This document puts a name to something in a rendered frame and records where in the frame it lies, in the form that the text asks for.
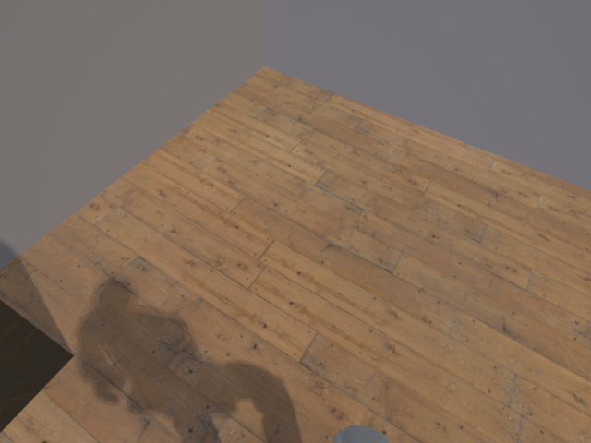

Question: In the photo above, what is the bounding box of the cabinet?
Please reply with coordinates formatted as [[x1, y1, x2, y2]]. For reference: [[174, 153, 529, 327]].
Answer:
[[0, 300, 74, 433]]

